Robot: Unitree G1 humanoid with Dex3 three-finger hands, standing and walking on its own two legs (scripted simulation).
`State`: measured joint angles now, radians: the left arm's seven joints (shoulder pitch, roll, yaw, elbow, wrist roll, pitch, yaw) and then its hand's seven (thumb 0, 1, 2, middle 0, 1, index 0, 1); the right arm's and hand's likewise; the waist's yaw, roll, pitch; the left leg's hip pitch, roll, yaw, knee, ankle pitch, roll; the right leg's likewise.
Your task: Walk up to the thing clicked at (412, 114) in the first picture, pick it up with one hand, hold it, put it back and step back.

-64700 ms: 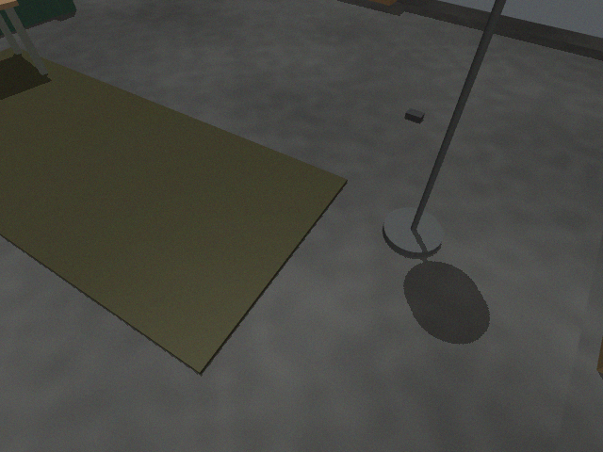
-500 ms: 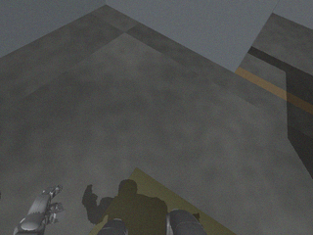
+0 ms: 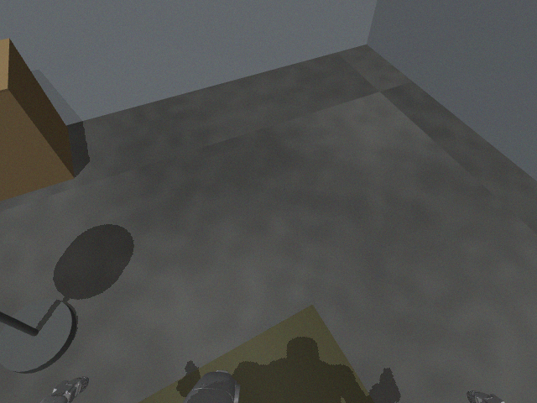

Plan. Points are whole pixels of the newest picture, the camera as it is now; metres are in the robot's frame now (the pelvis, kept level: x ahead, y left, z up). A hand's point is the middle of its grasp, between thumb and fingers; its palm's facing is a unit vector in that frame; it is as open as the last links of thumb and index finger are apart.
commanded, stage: walk up
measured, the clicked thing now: out of the picture -0.34 +1.44 -0.77
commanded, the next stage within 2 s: none
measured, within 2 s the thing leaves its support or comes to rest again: neither
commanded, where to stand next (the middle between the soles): +0.10 +0.01 m, yaw +32 degrees
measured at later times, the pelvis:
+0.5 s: pelvis +0.02 -0.02 -0.03, yaw +19 degrees
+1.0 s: pelvis +0.02 -0.01 -0.01, yaw +41 degrees
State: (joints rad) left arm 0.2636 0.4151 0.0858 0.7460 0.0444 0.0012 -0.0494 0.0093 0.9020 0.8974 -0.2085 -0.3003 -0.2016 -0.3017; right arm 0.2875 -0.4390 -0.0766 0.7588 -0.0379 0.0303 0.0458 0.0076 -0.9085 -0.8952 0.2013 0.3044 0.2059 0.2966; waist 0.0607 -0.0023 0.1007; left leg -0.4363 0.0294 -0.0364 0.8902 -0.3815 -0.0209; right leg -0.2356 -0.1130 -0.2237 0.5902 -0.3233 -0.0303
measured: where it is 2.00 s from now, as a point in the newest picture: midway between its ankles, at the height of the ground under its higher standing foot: outside the picture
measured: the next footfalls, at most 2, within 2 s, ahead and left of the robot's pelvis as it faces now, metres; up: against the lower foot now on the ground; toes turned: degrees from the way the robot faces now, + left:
left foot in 0.12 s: +0.06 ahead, +0.14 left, +0.00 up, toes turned +7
right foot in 0.48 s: +0.14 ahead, -0.12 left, +0.00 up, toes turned +15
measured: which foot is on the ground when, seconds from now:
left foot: up 0.00-0.10, down 0.12-0.50, up 0.52-0.84, down 0.86-1.00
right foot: down 0.00-0.12, up 0.14-0.46, down 0.48-0.88, up 0.90-1.00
